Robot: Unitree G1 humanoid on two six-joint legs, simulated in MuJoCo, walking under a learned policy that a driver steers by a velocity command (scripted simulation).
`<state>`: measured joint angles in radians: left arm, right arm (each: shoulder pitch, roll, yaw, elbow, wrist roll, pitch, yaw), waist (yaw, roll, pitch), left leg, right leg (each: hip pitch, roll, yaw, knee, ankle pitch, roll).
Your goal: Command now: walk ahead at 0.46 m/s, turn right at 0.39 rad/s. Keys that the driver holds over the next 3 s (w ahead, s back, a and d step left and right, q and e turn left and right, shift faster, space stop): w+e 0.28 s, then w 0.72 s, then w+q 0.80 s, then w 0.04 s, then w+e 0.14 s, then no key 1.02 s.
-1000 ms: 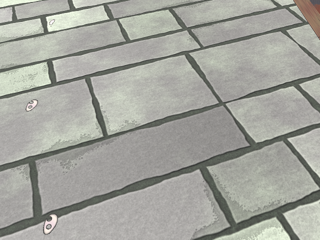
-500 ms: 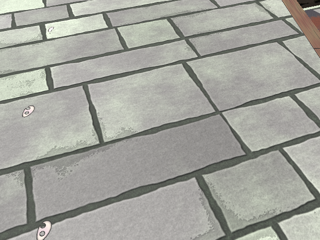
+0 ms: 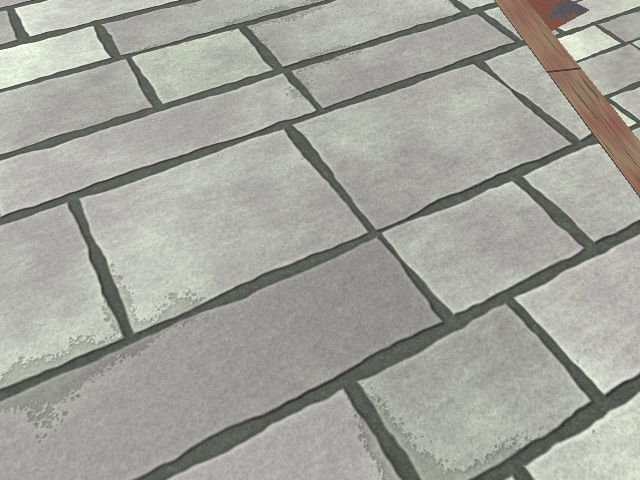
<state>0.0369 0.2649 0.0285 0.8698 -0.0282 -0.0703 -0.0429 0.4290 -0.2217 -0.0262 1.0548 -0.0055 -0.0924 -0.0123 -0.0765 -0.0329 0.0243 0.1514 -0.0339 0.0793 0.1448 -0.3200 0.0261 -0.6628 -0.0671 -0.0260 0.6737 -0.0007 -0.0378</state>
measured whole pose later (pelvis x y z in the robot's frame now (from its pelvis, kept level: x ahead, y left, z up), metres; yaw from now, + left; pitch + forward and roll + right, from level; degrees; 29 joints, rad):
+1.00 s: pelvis +0.59 -0.07 +0.01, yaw -15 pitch +2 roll +2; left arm 0.10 0.28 0.04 0.76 -0.01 -0.08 -0.01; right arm 0.36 -0.27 -0.04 0.88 0.01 -0.09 0.01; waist -0.07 -0.04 0.01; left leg -0.03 -0.06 0.03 0.21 -0.22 0.05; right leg -0.66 -0.11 0.04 0.65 0.03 0.00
